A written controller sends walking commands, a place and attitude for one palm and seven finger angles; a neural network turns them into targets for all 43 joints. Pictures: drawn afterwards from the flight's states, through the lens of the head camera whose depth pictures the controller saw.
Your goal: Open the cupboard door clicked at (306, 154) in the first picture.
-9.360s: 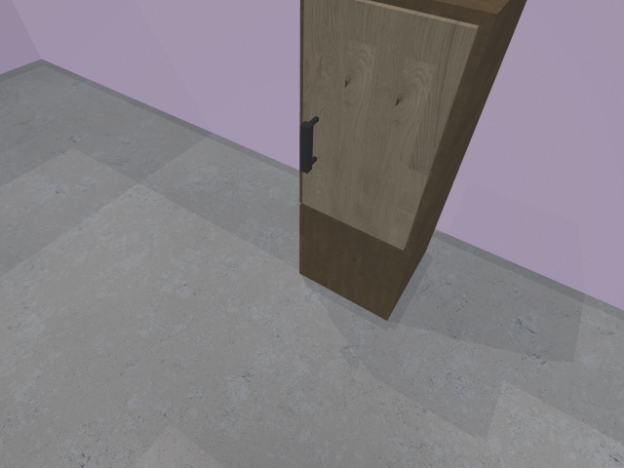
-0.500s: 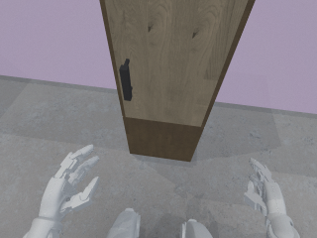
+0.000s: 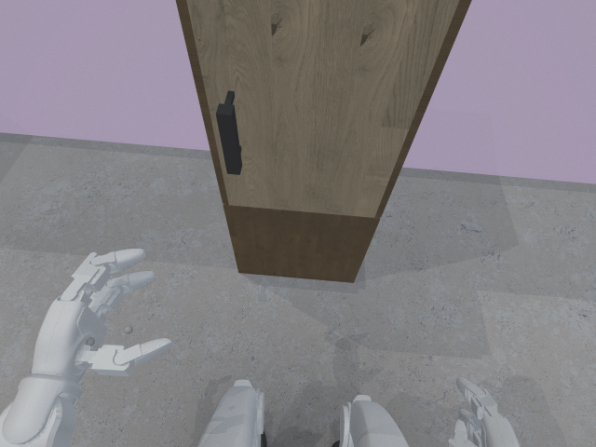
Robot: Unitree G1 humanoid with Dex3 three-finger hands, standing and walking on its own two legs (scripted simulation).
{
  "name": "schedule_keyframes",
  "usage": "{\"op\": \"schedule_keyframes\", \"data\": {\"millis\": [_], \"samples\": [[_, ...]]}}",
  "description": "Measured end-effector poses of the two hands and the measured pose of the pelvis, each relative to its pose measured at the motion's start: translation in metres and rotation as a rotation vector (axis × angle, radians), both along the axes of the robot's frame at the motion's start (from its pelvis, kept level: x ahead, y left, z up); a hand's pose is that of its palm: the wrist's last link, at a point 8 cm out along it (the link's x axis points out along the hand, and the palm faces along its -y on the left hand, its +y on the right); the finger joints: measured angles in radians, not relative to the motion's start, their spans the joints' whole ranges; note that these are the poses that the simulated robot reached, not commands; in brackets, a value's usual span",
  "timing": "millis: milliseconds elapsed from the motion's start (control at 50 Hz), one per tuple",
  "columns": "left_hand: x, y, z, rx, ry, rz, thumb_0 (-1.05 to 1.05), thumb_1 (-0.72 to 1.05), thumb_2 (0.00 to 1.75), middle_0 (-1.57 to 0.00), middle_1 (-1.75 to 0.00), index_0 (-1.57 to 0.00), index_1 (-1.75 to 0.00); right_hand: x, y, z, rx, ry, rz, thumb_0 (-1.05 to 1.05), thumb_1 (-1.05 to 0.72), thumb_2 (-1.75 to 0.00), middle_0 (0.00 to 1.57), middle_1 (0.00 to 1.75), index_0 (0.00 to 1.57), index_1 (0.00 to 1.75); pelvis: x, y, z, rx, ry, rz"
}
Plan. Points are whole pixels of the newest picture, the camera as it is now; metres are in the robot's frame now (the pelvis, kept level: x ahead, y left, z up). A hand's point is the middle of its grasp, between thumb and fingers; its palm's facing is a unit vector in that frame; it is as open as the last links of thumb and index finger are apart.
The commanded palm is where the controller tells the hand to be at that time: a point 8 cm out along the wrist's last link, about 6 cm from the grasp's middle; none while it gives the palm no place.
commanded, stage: raise the hand with hooked fingers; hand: left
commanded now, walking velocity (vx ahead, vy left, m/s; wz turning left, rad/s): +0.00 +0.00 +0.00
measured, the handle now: (232, 133) +0.60 +0.14 +0.02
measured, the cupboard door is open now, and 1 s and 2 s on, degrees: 0 0 0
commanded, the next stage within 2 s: move the hooked fingers beside the handle in 1.18 s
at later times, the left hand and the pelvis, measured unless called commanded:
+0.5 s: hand (94, 309) +0.27 +0.26 +0.03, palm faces -0.04 -1.00 -0.07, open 13.8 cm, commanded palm +0.26 +0.31 +0.04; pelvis +0.01 +0.01 +0.00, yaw +0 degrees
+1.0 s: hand (94, 291) +0.30 +0.27 +0.03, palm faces -0.05 -1.00 -0.06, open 14.0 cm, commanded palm +0.28 +0.32 +0.04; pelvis +0.01 +0.00 -0.01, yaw -1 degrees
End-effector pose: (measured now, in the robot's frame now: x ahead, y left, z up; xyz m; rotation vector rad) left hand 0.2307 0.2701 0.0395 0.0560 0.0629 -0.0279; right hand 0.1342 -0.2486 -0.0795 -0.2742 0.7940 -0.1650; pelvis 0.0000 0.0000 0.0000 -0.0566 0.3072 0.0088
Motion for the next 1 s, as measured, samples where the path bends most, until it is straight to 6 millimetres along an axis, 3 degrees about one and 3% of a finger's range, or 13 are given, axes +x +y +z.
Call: {"op": "schedule_keyframes", "data": {"millis": [140, 280, 400, 540, 720, 1000], "samples": [[0.005, 0.01, -0.003, -0.002, -0.011, -0.014, 0.0, -0.13, 0.45, -0.27, -0.96, -0.28, -0.96, 0.022, -0.005, 0.014, -0.046, -0.049, 0.021, 0.01, -0.9, -0.9, 0.2, 0.3, 0.2, 0.29, 0.004, 0.006, 0.0, -0.005, 0.006, 0.002], [0.009, 0.026, 0.0, 0.006, -0.023, 0.003, -0.01, -0.29, 0.38, -0.28, -1.07, -0.29, -1.07, 0.049, 0.011, 0.022, -0.03, -0.102, 0.077, 0.01, -0.9, -0.9, 0.2, 0.3, 0.2, 0.29, 0.007, 0.007, 0.0, -0.012, 0.01, 0.009], [0.015, 0.039, 0.0, 0.014, -0.013, 0.001, -0.01, -0.41, 0.33, -0.29, -1.14, -0.3, -1.14, 0.059, 0.023, 0.019, -0.006, -0.107, 0.115, 0.01, -0.9, -0.9, 0.2, 0.3, 0.2, 0.3, 0.008, 0.007, 0.0, -0.017, 0.016, 0.013], [0.026, 0.05, 0.001, 0.018, -0.008, -0.008, -0.01, -0.47, 0.3, -0.3, -1.18, -0.3, -1.18, 0.053, 0.022, 0.011, -0.002, -0.072, 0.115, 0.01, -0.9, -0.9, 0.2, 0.3, 0.21, 0.3, 0.01, 0.006, -0.002, -0.019, 0.026, 0.012], [0.042, 0.063, 0.0, 0.018, 0.001, -0.014, -0.02, -0.49, 0.3, -0.3, -1.19, -0.3, -1.19, 0.033, 0.004, 0.004, -0.031, -0.008, 0.072, 0.01, -0.9, -0.9, 0.2, 0.3, 0.21, 0.3, 0.011, 0.003, -0.005, -0.018, 0.041, 0.004], [0.046, 0.057, -0.004, 0.003, -0.004, -0.019, -0.02, -0.49, 0.3, -0.3, -1.2, -0.3, -1.2, 0.025, -0.007, 0.006, -0.045, 0.002, 0.041, 0.01, -0.9, -0.9, 0.2, 0.3, 0.2, 0.3, 0.012, 0.002, -0.005, -0.015, 0.052, -0.004]]}}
